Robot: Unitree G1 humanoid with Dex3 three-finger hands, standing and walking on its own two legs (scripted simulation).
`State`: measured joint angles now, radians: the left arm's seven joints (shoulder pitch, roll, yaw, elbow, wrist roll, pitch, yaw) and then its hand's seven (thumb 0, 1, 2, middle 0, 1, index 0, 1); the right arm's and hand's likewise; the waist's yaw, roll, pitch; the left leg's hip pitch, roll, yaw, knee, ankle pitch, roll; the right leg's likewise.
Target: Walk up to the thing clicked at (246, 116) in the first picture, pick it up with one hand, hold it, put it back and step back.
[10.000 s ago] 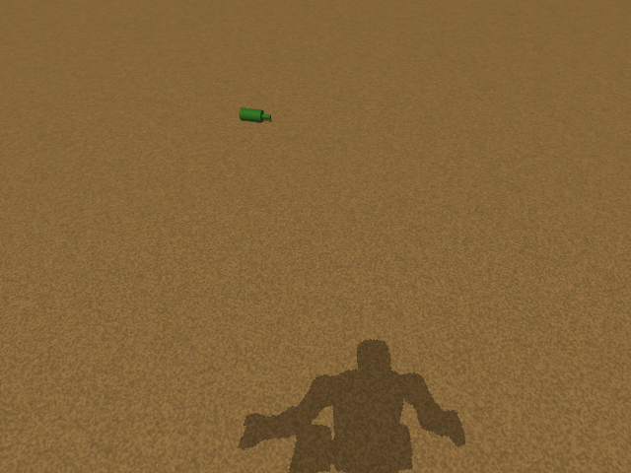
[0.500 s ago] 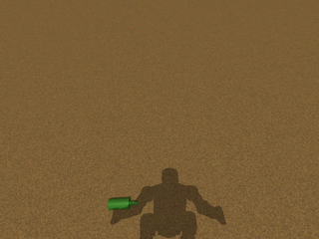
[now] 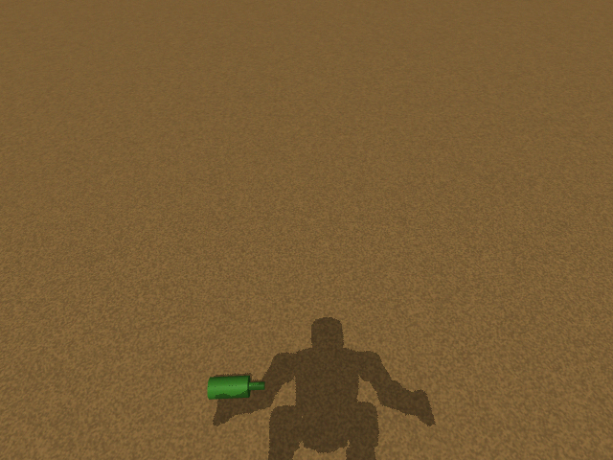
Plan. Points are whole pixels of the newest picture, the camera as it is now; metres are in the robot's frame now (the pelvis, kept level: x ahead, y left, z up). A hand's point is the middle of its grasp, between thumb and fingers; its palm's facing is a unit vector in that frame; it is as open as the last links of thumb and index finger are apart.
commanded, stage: walk up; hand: left
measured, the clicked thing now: (237, 386) +0.44 +0.25 -0.75
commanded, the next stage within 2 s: none
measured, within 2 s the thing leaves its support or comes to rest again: neither
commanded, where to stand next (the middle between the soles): +0.06 +0.01 m, yaw +0 degrees
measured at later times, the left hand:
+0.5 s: hand out of the picture +0.01 +0.31 -0.18, palm faces -0.05 -0.93 -0.35, open 7.4 cm
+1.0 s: hand out of the picture -0.13 +0.28 -0.15, palm faces -0.01 -0.91 -0.41, open 7.4 cm
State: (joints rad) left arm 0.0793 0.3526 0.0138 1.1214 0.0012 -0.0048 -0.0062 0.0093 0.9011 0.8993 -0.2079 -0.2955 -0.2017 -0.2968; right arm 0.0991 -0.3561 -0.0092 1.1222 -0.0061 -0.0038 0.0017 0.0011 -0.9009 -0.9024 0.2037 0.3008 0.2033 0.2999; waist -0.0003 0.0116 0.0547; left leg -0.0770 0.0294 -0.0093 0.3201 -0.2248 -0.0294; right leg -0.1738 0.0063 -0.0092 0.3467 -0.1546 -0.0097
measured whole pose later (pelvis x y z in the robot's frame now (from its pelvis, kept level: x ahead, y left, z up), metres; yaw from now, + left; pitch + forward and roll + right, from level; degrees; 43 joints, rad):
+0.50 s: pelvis -0.11 +0.05 -0.01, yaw -1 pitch -1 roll -1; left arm 0.06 0.40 0.07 0.89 0.02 0.08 0.02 0.01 0.90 0.90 -0.21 -0.30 -0.20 -0.30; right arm 0.17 -0.34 -0.06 0.94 -0.03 0.03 -0.02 0.00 -0.90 -0.90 0.21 0.30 0.21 0.30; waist -0.01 -0.05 0.20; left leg -0.27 0.00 0.00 0.57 -0.28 0.04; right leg -0.47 0.13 0.15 1.17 -0.50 0.02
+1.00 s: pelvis -0.25 +0.02 -0.02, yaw +0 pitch -1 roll +1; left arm 0.13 0.36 0.07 0.76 0.05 0.06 0.01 0.01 0.90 0.90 -0.21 -0.30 -0.20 -0.30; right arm 0.17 -0.40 -0.05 0.86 -0.01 0.03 -0.04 0.00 -0.90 -0.90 0.20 0.30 0.20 0.30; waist 0.02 0.01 0.16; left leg -0.32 -0.06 -0.06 0.86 -0.52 -0.02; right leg -0.34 -0.01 -0.01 0.63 -0.27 -0.03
